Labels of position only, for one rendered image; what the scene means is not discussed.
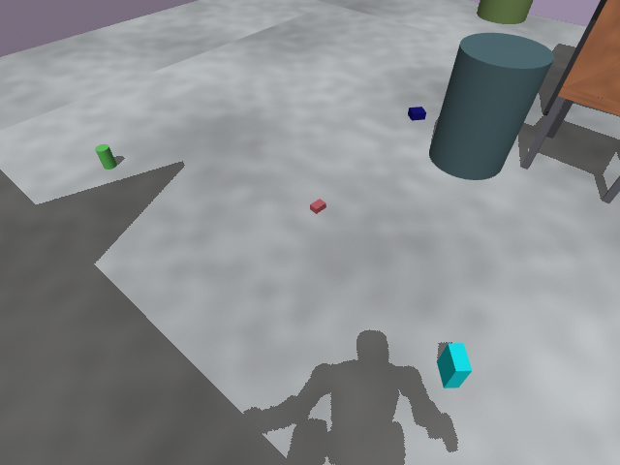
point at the chair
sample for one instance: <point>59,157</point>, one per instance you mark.
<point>594,81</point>

